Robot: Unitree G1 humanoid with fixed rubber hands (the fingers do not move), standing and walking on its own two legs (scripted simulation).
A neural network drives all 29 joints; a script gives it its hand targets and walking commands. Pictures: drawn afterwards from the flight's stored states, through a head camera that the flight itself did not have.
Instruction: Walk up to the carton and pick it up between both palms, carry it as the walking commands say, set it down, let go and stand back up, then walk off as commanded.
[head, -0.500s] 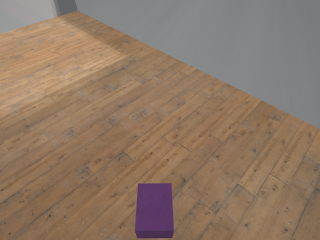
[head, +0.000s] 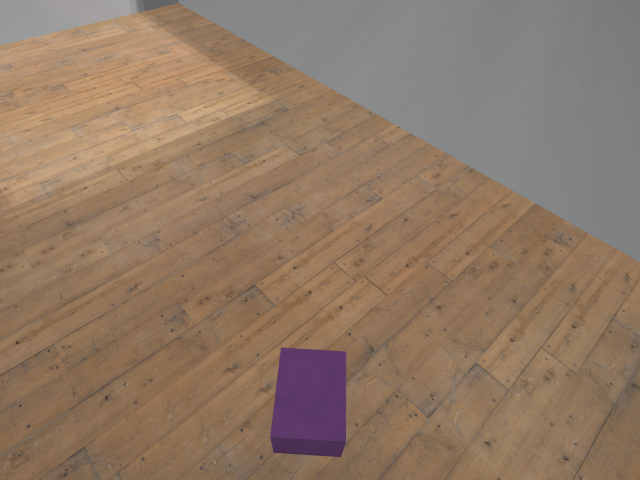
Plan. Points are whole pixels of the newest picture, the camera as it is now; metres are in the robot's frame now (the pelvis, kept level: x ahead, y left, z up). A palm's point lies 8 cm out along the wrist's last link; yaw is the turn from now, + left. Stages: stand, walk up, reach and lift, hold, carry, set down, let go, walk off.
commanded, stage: walk up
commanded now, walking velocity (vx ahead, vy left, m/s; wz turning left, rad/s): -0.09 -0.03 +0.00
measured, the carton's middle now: (310, 401) +0.46 +0.01 -0.69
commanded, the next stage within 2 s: stand in 1.82 s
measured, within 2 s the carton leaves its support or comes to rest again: neither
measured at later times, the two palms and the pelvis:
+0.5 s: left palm out of the picture +0.01 +0.24 -0.15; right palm out of the picture +0.02 -0.24 -0.14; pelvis -0.01 +0.00 -0.01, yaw +0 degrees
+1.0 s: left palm out of the picture +0.01 +0.25 -0.16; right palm out of the picture +0.02 -0.25 -0.14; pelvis -0.02 +0.00 -0.01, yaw -1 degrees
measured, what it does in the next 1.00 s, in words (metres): stands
